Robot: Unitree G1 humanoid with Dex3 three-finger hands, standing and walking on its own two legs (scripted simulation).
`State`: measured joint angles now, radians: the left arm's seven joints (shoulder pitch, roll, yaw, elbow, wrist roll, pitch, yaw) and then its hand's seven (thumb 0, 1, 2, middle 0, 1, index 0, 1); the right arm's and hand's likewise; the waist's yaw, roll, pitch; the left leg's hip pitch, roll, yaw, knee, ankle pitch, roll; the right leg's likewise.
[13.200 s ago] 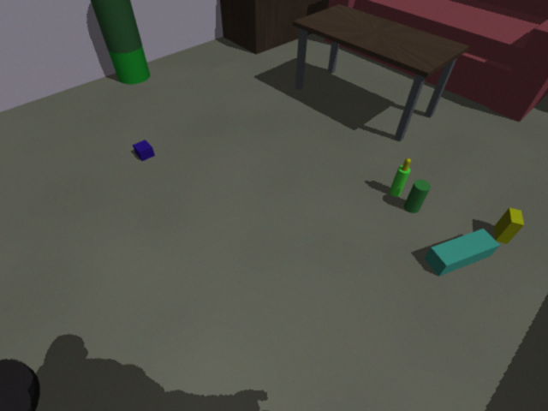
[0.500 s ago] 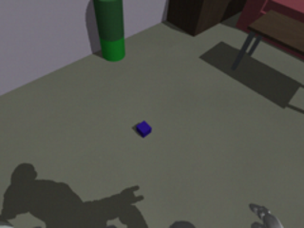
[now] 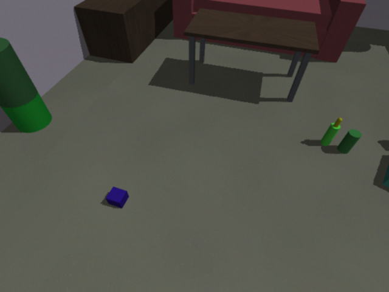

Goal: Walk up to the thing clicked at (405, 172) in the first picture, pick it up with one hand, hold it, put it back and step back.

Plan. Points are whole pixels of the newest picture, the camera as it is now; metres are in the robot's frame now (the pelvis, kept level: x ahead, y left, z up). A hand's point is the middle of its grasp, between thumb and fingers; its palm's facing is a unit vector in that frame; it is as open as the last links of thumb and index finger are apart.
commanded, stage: walk up
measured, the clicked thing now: (332, 131) +1.17 -0.92 -0.63
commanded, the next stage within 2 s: none
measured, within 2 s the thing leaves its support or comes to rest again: neither
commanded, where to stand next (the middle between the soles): +0.09 -0.05 m, yaw -47 degrees
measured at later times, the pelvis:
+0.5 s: pelvis +0.05 -0.04 +0.00, yaw -22 degrees
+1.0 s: pelvis +0.05 -0.02 -0.02, yaw -39 degrees
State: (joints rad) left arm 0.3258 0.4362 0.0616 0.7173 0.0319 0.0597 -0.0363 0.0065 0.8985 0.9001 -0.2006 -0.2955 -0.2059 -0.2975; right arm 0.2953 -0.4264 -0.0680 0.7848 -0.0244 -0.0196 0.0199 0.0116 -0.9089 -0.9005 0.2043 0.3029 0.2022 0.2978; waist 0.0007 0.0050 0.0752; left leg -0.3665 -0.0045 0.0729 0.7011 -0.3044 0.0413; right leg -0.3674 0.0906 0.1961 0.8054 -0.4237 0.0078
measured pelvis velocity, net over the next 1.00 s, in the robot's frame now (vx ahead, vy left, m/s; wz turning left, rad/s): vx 0.05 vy -0.02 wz -0.67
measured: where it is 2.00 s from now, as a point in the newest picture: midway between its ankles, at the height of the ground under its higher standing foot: outside the picture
